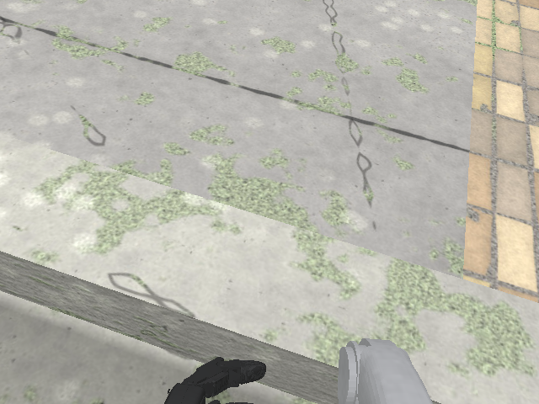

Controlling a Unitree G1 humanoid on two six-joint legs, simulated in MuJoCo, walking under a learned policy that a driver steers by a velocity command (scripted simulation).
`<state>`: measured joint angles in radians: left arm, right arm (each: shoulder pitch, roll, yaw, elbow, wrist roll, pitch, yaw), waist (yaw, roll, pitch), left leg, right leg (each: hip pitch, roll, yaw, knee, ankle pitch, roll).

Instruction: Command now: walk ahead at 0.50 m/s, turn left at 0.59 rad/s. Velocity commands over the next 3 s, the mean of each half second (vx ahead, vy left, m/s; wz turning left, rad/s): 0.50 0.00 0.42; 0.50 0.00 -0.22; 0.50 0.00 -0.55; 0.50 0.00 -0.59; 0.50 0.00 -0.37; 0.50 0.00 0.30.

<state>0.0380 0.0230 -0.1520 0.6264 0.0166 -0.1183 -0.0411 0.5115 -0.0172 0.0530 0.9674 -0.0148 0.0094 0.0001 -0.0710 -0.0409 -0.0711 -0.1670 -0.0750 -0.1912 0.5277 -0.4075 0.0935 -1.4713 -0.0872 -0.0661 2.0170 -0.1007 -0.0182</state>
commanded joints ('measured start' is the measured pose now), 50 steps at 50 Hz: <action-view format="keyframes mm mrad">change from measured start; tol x64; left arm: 1 -399 21 11 -237 6 -38 17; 7 411 459 219 6 39 -7 35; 50 -128 110 61 -87 -31 88 44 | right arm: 1 32 -171 -52 -43 26 2 -48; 50 -53 -340 -51 55 8 -64 -13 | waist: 1 15 203 73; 8 290 -477 -441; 50 151 165 -8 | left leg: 1 -145 215 -242 -471 342 165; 5 152 207 -123 -31 1802 95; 8 -507 -145 -169 1142 324 7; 15 -806 49 -1 1421 316 110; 26 -700 182 269 459 446 -58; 35 606 548 -380 -140 823 274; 38 353 472 -214 -264 109 177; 50 -110 284 462 -517 844 24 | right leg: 1 308 -16 -103 -441 -96 12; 8 1607 -346 1270 -1749 -416 -351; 27 1358 -202 -1 -1849 89 -150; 32 1533 -147 -7 -1487 759 -114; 35 697 137 135 -390 -445 -9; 41 34 81 221 612 -233 -107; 50 617 33 -126 -417 -142 -93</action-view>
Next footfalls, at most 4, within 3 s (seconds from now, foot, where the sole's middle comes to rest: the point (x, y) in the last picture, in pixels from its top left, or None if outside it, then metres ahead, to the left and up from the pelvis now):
0.12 right None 0.30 -0.13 -0.60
0.66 left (154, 394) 0.49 0.17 -0.60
1.08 right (249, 259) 0.71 -0.02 -0.42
1.60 left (196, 152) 1.04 0.11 -0.42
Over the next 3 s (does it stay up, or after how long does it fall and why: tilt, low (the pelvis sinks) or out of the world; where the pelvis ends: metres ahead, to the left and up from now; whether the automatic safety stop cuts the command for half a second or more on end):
stays up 1.50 -0.37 0.36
